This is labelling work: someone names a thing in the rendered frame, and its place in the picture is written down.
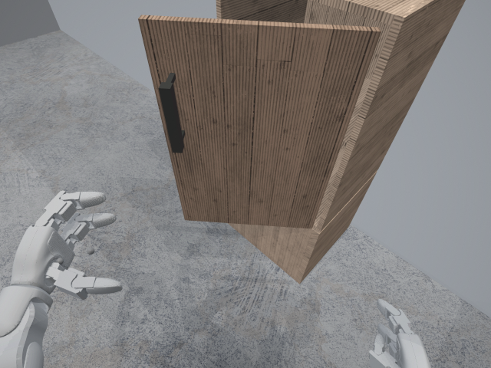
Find handle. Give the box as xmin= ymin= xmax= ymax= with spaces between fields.
xmin=159 ymin=73 xmax=185 ymax=153

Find right robot hand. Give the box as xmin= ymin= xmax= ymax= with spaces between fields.
xmin=369 ymin=299 xmax=431 ymax=368

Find left robot hand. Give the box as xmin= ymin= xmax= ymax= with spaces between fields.
xmin=10 ymin=191 xmax=123 ymax=300

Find left robot forearm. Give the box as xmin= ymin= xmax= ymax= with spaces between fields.
xmin=0 ymin=284 xmax=53 ymax=368

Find cupboard door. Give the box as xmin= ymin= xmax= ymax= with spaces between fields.
xmin=138 ymin=15 xmax=381 ymax=228

